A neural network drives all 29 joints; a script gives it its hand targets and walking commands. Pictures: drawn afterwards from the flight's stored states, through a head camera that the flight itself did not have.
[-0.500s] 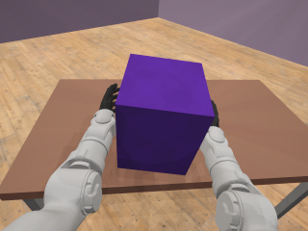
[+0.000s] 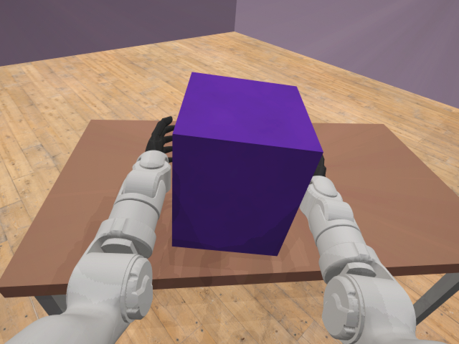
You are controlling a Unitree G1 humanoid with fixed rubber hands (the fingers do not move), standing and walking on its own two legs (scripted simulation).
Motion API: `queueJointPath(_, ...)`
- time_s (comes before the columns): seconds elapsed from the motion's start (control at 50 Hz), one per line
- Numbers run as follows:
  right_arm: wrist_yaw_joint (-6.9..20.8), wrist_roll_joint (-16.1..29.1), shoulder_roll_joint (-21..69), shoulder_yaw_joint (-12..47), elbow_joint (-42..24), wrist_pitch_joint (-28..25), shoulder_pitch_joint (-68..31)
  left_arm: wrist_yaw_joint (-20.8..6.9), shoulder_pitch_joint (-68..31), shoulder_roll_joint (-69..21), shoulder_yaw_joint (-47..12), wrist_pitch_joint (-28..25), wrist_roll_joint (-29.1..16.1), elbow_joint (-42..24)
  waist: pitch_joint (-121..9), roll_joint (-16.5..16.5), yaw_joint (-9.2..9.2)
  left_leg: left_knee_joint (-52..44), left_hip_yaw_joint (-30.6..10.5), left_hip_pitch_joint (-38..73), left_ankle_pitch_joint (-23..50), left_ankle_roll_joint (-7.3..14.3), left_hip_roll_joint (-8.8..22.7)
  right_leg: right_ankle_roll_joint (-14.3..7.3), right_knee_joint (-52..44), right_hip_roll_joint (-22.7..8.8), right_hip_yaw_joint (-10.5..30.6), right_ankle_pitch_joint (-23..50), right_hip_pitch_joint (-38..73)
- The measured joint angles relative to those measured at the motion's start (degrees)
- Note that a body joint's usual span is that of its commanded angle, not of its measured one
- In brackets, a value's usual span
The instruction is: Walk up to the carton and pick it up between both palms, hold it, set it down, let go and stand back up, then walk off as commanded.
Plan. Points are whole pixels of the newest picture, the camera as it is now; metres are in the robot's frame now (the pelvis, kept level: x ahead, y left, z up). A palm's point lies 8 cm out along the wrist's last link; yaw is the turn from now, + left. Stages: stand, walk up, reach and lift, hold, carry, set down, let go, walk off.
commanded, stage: reach and lift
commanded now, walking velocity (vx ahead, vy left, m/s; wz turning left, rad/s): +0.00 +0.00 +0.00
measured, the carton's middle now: (235, 165) +0.40 +0.02 +0.15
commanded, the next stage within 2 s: hold in 0.90 s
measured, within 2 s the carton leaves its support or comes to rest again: neither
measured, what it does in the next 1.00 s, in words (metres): stands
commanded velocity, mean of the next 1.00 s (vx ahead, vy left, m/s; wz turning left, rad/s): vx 0.00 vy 0.00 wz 0.00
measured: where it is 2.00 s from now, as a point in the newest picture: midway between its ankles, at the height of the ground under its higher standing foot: outside the picture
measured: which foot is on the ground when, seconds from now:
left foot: down 0.00-1.00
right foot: down 0.00-1.00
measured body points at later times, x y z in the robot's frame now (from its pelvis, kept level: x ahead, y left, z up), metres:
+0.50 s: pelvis +0.01 +0.00 +0.00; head -0.04 +0.03 +0.45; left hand +0.41 +0.15 +0.17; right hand +0.40 -0.14 +0.15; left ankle +0.04 +0.08 -0.74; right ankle +0.04 -0.13 -0.74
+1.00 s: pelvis +0.00 +0.00 +0.00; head -0.05 +0.03 +0.45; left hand +0.40 +0.15 +0.19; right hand +0.40 -0.14 +0.17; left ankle +0.04 +0.08 -0.74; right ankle +0.04 -0.13 -0.74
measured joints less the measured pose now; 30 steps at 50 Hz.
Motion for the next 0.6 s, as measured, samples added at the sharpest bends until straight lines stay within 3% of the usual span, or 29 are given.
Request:
queueJointPath(0.24,0.1,3.9,-0.8,2.8,-5.3,2.1,0.4,0.9,3.6,-0.1,-2.6,3.8,0.0,-10.1,0.5,0.0,-1.47,0.0,0.0,0.0,-0.3,0.2,0.0,0.2,-1.0,0.0,0.0,0.2,0.5)
queueJointPath(0.34,0.3,3.9,-1.1,3.0,-5.3,3.2,0.9,1.0,3.6,-0.5,-2.6,5.9,0.3,-10.8,0.5,0.0,-2.52,-0.2,-0.1,0.2,-0.4,0.2,0.0,0.2,-1.1,0.0,0.0,0.1,0.6)
queueJointPath(0.6,-0.4,6.3,-2.1,6.3,-9.4,4.8,2.5,1.2,5.1,-1.2,-2.6,7.8,0.7,-15.2,0.6,0.0,-2.53,-0.2,-0.1,0.5,-0.4,0.2,0.1,0.2,-1.0,0.2,0.0,0.0,0.9)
